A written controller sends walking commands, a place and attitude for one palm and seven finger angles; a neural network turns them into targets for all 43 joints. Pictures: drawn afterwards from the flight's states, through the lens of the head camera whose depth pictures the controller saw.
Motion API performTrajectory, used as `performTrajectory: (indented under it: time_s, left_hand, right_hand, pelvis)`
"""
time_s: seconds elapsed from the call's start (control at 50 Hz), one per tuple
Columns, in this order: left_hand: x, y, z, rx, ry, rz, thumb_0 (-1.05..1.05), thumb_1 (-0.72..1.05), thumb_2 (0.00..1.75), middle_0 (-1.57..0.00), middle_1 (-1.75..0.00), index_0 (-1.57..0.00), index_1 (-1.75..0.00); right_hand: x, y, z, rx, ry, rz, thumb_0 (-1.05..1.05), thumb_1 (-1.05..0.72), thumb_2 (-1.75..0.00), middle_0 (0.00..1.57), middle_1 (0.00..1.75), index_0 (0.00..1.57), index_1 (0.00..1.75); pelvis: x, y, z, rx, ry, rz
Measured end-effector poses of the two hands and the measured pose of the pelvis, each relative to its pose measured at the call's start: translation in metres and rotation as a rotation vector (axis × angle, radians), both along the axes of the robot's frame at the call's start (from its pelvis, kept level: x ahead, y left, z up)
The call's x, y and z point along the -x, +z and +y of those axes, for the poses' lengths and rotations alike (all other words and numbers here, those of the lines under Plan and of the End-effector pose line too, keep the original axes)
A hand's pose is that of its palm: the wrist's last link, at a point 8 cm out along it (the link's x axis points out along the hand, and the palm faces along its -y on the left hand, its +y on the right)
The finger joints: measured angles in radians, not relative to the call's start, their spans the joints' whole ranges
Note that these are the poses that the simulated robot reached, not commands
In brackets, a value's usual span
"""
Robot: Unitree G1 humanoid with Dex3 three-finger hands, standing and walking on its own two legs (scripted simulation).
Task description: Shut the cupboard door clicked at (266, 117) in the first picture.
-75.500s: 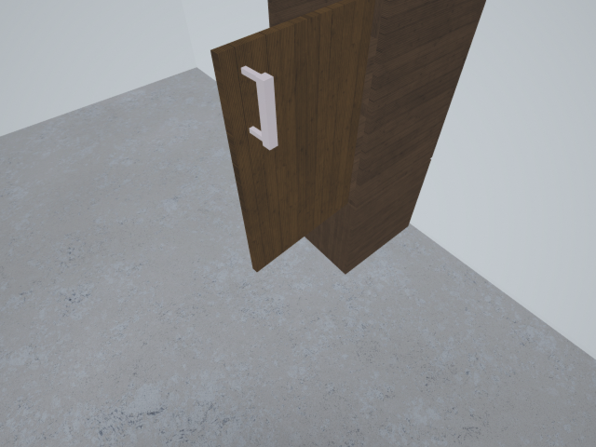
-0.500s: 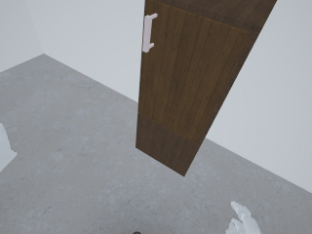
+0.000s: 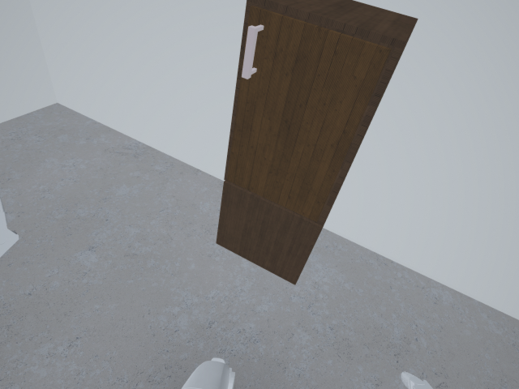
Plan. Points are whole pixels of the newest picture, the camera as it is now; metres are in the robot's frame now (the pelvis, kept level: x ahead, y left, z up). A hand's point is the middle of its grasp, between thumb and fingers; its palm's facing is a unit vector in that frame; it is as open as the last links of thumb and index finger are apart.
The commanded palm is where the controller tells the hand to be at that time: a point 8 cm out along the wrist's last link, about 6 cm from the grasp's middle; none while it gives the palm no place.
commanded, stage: stop stepping back and stand still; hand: left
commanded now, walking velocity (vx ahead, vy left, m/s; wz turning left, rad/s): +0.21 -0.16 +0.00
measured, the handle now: (253, 51) +0.89 +0.11 +0.20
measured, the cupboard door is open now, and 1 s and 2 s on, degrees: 0 0 0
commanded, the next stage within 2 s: let the arm hang, fingers relaxed in 1.64 s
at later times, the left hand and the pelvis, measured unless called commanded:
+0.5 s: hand out of the picture +0.03 +0.40 +0.26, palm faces +0.60 -0.73 -0.34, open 7.4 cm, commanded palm -0.03 +0.42 +0.23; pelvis -0.16 +0.11 +0.04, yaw +2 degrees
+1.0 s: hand out of the picture +0.00 +0.42 +0.22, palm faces +0.54 -0.74 -0.40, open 7.4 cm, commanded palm -0.07 +0.45 +0.23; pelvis -0.19 +0.14 +0.03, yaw +3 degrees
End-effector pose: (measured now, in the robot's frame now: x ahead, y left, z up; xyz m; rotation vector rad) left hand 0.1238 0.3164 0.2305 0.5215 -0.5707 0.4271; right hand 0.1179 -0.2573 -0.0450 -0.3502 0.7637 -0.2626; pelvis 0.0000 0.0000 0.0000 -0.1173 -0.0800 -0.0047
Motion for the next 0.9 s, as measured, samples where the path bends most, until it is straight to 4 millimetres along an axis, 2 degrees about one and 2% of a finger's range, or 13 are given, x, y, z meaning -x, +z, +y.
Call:
performTrajectory:
  time_s: [0.08,0.16,0.2,0.26,0.32,0.4,0.46,0.52,0.58,0.62,0.72,0.8,0.9]
  left_hand:
    - [-0.002,0.000,0.021,0.060,-0.033,-0.180,0.01,0.89,0.90,-0.21,-0.30,-0.21,-0.30]
    - [-0.011,0.004,0.030,0.158,-0.069,-0.104,0.01,0.89,0.90,-0.21,-0.30,-0.21,-0.30]
    - [0.004,0.008,0.022,0.146,-0.112,0.004,0.01,0.89,0.90,-0.21,-0.30,-0.20,-0.30]
    - [0.056,0.012,0.010,-0.031,-0.155,0.155,0.01,0.90,0.90,-0.21,-0.30,-0.20,-0.30]
    - [0.099,0.031,0.013,-0.187,-0.172,0.136,0.01,0.89,0.90,-0.22,-0.30,-0.21,-0.30]
    - [0.123,0.061,0.059,-0.132,0.000,0.009,0.01,0.88,0.90,-0.23,-0.30,-0.22,-0.30]
    - [0.133,0.052,0.099,0.012,0.125,0.034,0.00,0.88,0.90,-0.22,-0.30,-0.22,-0.30]
    - [0.143,0.023,0.118,0.072,0.145,0.114,0.00,0.89,0.90,-0.21,-0.30,-0.21,-0.30]
    - [0.155,-0.006,0.120,0.108,0.124,0.234,0.01,0.90,0.90,-0.21,-0.30,-0.20,-0.30]
    - [0.164,-0.014,0.112,0.122,0.101,0.275,0.01,0.90,0.90,-0.21,-0.30,-0.20,-0.30]
    - [0.185,0.006,0.095,0.027,0.088,0.213,0.02,0.89,0.90,-0.21,-0.30,-0.21,-0.30]
    - [0.196,0.018,0.102,-0.032,0.145,0.141,0.01,0.89,0.90,-0.22,-0.30,-0.22,-0.30]
    - [0.191,0.019,0.121,0.030,0.182,0.180,0.01,0.89,0.90,-0.22,-0.30,-0.21,-0.30]
  right_hand:
    - [0.024,-0.013,0.018,0.026,-0.005,-0.016,0.01,-0.91,-0.90,0.20,0.30,0.20,0.30]
    - [0.053,-0.001,0.059,-0.093,-0.008,-0.045,0.01,-0.91,-0.90,0.20,0.30,0.20,0.30]
    - [0.068,0.012,0.079,-0.161,0.002,-0.064,0.01,-0.91,-0.90,0.20,0.30,0.20,0.30]
    - [0.083,0.018,0.099,-0.231,0.034,-0.095,0.01,-0.90,-0.90,0.20,0.30,0.20,0.30]
    - [0.095,0.009,0.107,-0.189,0.086,-0.036,0.01,-0.90,-0.90,0.21,0.30,0.20,0.30]
    - [0.113,0.020,0.116,-0.137,0.095,0.013,0.01,-0.90,-0.90,0.21,0.30,0.20,0.30]
    - [0.119,0.027,0.119,-0.106,0.075,-0.051,0.01,-0.90,-0.90,0.21,0.30,0.20,0.30]
    - [0.126,0.021,0.123,-0.091,0.042,-0.112,0.01,-0.90,-0.90,0.21,0.30,0.20,0.30]
    - [0.141,0.020,0.133,-0.123,0.023,-0.094,0.01,-0.91,-0.90,0.20,0.30,0.20,0.30]
    - [0.152,0.019,0.141,-0.142,0.036,-0.073,0.01,-0.91,-0.90,0.20,0.30,0.20,0.30]
    - [0.167,0.004,0.151,-0.173,0.090,-0.013,0.01,-0.90,-0.90,0.20,0.30,0.20,0.30]
    - [0.165,-0.016,0.150,-0.168,0.126,0.043,0.01,-0.90,-0.90,0.21,0.30,0.20,0.30]
    - [0.165,-0.001,0.151,-0.154,0.091,0.048,0.01,-0.91,-0.90,0.20,0.30,0.20,0.30]
  pelvis:
    - [0.023,-0.018,0.023,0.029,-0.025,-0.015]
    - [0.064,0.003,0.030,0.011,-0.020,-0.039]
    - [0.080,0.021,0.034,0.003,-0.009,-0.028]
    - [0.098,0.026,0.040,-0.087,-0.014,0.038]
    - [0.123,0.023,0.052,-0.127,-0.067,0.068]
    - [0.140,0.044,0.071,-0.131,-0.016,0.087]
    - [0.150,0.047,0.095,-0.136,0.013,0.086]
    - [0.167,0.032,0.114,-0.117,0.048,0.063]
    - [0.179,0.033,0.116,-0.139,0.035,0.028]
    - [0.183,0.036,0.116,-0.132,0.035,0.019]
    - [0.188,0.034,0.107,-0.100,0.070,0.028]
    - [0.199,0.025,0.108,-0.106,0.080,0.045]
    - [0.197,0.041,0.121,-0.129,0.059,0.067]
